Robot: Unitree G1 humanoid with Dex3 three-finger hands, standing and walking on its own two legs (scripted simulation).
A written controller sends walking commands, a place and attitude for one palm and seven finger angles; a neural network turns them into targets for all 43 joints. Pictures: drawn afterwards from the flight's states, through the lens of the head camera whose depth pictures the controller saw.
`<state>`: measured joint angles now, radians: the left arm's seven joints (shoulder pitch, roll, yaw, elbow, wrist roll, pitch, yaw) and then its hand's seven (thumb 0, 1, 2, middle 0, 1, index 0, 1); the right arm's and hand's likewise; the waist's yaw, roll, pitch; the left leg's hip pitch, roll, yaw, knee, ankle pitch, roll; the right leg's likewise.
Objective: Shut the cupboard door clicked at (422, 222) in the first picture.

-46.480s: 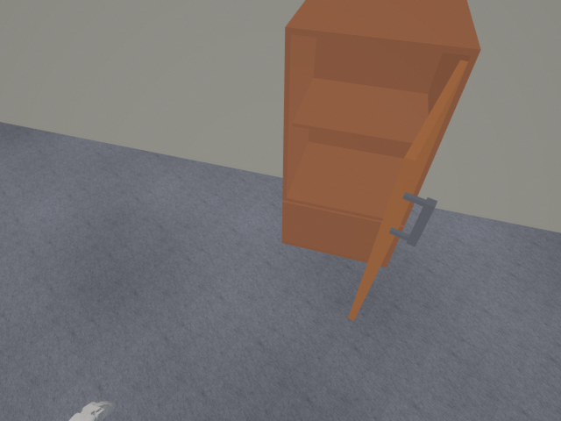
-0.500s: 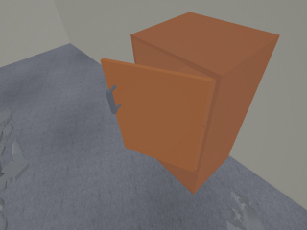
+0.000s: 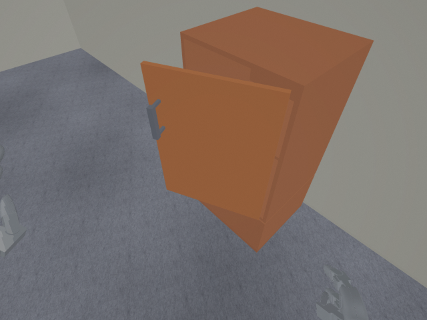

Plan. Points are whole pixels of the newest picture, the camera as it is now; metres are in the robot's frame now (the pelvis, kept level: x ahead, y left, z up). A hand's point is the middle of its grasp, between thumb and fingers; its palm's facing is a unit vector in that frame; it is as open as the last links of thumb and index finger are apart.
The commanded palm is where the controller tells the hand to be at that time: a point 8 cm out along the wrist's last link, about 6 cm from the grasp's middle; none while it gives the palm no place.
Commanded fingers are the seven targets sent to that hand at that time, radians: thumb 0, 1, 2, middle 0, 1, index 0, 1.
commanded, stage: step back with the hand held close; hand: left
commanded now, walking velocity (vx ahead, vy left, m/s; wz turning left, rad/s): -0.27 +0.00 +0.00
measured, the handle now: (157, 119) +0.70 +0.23 -0.03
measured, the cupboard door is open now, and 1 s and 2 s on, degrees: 25 25 25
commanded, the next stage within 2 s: stop stepping back and stand still in 0.50 s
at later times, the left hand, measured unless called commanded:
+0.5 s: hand out of the picture +0.09 +0.27 +0.18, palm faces +0.53 -0.71 -0.47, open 7.4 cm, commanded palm +0.01 +0.30 +0.19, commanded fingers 0.00 0.90 0.90 -0.20 -0.30 -0.20 -0.30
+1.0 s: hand out of the picture -0.10 +0.27 +0.19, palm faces +0.56 -0.78 -0.28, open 7.4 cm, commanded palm -0.18 +0.29 +0.19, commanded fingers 0.00 0.90 0.90 -0.20 -0.30 -0.20 -0.30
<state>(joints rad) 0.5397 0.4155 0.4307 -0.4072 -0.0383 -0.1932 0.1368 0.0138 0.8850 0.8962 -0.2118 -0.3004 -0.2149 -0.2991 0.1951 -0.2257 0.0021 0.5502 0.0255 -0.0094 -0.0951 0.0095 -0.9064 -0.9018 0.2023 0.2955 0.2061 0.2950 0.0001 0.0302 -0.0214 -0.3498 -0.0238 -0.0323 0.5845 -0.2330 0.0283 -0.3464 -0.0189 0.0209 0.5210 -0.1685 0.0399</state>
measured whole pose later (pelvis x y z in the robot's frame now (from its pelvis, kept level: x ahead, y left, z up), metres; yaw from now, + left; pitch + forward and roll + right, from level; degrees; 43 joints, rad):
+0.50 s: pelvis -0.10 -0.02 -0.01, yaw +5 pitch -2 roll -1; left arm 0.49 0.45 0.46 -0.47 -0.03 -0.27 0.19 0.01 0.88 0.90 -0.21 -0.30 -0.22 -0.30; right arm 0.22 -0.22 -0.01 0.60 0.01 -0.09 -0.08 0.01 -0.91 -0.90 0.20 0.30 0.21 0.30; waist -0.03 0.00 0.04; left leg -0.53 0.02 0.01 0.67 -0.32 0.04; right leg -0.48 0.01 0.04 0.58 -0.16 0.02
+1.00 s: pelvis -0.30 -0.02 +0.00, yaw +4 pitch -2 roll -4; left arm 0.38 0.40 0.44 -0.39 -0.04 -0.15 0.17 0.01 0.89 0.90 -0.20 -0.30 -0.21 -0.30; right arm 0.33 -0.12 0.03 0.66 0.00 -0.08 -0.03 0.01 -0.90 -0.90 0.20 0.30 0.21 0.30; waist -0.06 0.00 -0.10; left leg -0.47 0.13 0.01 0.61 -0.38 -0.02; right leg -0.34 0.08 -0.10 0.94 -0.50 -0.01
